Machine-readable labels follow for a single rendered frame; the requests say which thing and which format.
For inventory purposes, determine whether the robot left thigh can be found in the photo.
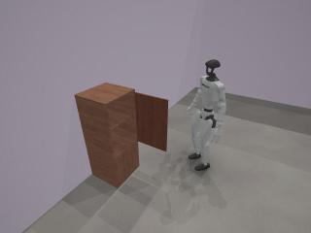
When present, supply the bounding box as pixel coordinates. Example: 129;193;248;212
199;116;217;149

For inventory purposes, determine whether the right robot foot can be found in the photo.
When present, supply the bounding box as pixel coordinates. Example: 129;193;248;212
189;152;201;159

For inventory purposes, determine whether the right robot hand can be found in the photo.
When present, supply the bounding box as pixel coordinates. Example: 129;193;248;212
185;106;194;118

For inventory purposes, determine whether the robot right upper arm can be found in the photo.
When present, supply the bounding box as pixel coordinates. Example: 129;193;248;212
197;76;207;96

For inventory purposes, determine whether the robot right forearm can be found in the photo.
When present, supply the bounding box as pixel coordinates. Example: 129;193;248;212
190;92;202;108

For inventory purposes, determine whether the cupboard door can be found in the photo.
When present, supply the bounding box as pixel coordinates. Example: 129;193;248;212
134;92;168;151

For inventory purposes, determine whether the robot left upper arm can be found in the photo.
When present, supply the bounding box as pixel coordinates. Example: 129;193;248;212
214;82;226;109

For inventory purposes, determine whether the left robot hand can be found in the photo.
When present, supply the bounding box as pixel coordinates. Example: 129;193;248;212
210;127;222;144

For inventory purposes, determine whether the robot left forearm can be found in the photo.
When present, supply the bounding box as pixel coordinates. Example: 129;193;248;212
215;103;226;129

